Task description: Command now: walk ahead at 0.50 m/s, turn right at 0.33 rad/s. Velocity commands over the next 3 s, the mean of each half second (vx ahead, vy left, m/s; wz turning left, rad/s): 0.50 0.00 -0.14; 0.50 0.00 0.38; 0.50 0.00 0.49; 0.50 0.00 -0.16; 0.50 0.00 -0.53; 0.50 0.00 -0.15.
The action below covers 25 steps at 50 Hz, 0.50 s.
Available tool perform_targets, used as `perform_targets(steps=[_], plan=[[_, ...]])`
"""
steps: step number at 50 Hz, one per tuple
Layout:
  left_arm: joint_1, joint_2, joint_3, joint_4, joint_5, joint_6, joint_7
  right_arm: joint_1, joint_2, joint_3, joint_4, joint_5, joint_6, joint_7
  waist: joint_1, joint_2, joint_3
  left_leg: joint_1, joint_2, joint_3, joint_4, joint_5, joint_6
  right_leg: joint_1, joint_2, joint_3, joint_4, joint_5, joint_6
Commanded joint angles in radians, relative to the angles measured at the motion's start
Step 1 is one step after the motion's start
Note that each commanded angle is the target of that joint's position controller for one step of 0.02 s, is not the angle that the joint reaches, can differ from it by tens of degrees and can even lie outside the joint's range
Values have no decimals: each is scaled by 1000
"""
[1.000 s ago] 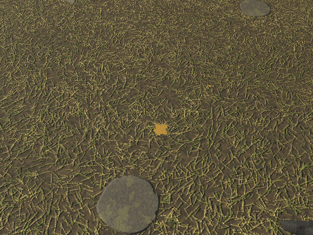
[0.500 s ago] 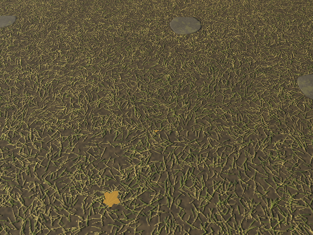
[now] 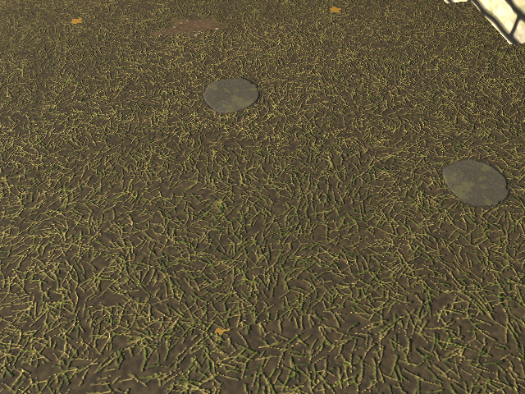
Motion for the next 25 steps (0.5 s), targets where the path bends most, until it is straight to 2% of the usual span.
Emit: perform_targets(steps=[1, 2, 3, 4, 5, 6, 8, 10, 12, 15, 19, 20, 21, 22, 23, 24, 25], plan=[[-74, 66, 10, -97, -11, -26, 20, 400, -170, -51, 70, -1, -17, -1, -164, 96, -77, 729, 362, -626, -282, -142, 273, -783, -25, -59, 547, 38, 7], [-80, 73, 7, -85, -16, -20, 48, 292, -102, -32, 50, 3, -13, -4, -119, 71, -25, 554, 336, -514, -323, -144, 249, -723, -99, -72, 504, 154, -8], [-81, 55, -1, -81, 4, -14, 60, 261, -42, -13, 53, 8, -11, -9, -90, 89, -37, 464, 309, -438, -361, -24, 249, -628, -145, -67, 423, 230, -18], [-116, 33, -12, -91, 25, -8, 57, 233, -14, -7, 51, 7, -11, -21, -73, 77, -34, 406, 291, -381, -394, 76, 245, -563, -171, -87, 379, 240, -13], [-137, 20, -13, -98, 23, 0, 53, 210, -11, -9, 48, 4, -13, -29, -59, 70, -48, 395, 269, -326, -421, 121, 242, -531, -176, -104, 328, 218, -4], [-154, 13, -14, -102, 13, 6, 48, 203, -23, -18, 48, 2, -19, -32, -57, 65, -39, 385, 252, -275, -441, 134, 240, -526, -180, -120, 262, 208, 9], [-181, 2, -20, -100, -2, 13, 36, 221, -73, -39, 61, -10, -27, -22, -65, 51, -9, 366, 229, -185, -467, 239, 249, -522, -188, -169, 107, 300, 33], [-216, -25, -34, -104, -8, 28, 23, 248, -102, -54, 81, -19, -29, 3, -75, 34, 14, 310, 210, -110, -477, 311, 247, -454, -185, -220, -43, 415, 34], [-263, -28, -39, -119, -14, 45, 13, 288, -102, -57, 110, -17, -30, 26, -84, 50, 32, 279, 205, -79, -465, 363, 244, -401, -168, -239, -118, 501, 13], [-329, 18, -25, -139, -18, 52, 19, 336, -108, -61, 148, -18, -33, 41, -90, 67, 46, 398, 240, -88, -425, 424, 238, -452, -158, -217, -194, 545, -28], [-424, 30, -14, -163, -25, 48, 36, 397, -123, -67, 198, -16, -17, 38, -107, 76, 60, 541, 259, -72, -381, 467, 197, -431, -129, -250, -282, 483, -58], [-425, 37, -8, -166, -30, 46, 38, 388, -140, -72, 203, -16, -13, 36, -88, 80, 56, 531, 254, -56, -352, 566, 187, -356, -105, -277, -306, 483, -70], [-399, 56, 2, -162, -40, 43, 41, 376, -158, -76, 208, -16, -11, 34, -55, 80, 36, 499, 234, -27, -301, 713, 167, -234, -73, -310, -329, 509, -93], [-332, 90, 17, -146, -51, 34, 48, 369, -176, -81, 207, -21, -14, 35, -18, 79, -14, 424, 195, 16, -209, 840, 127, -47, -53, -316, -305, 527, -130], [-160, 148, 37, -99, -52, 23, 55, 395, -133, -69, 200, -35, -22, 37, 23, 4, -166, 241, 117, 49, 16, 749, 61, 305, -122, -234, -204, 688, -227], [116, 156, 34, -37, -54, 28, 63, 509, -14, -21, 180, -56, -33, 51, 85, -187, -449, -110, -31, 33, 349, 182, -11, 819, -420, 210, -329, 590, -454], [304, 110, 31, 31, -22, 29, 79, 367, -36, -33, 186, -27, -29, 76, 177, -122, -374, -274, -71, -68, 567, -316, 11, 793, -491, 418, -502, 397, -401]])
Next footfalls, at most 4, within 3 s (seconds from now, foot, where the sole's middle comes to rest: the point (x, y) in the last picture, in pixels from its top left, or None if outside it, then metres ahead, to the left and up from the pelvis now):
0.44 right None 0.41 -0.13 -0.76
0.92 left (238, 349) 0.59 0.12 -0.76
1.30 right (291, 274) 0.91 -0.03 -0.93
1.68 left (185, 234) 1.07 0.34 -0.93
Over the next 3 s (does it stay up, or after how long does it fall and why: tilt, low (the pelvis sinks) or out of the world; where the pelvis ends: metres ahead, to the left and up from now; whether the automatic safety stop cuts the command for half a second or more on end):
stays up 1.67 0.28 -0.33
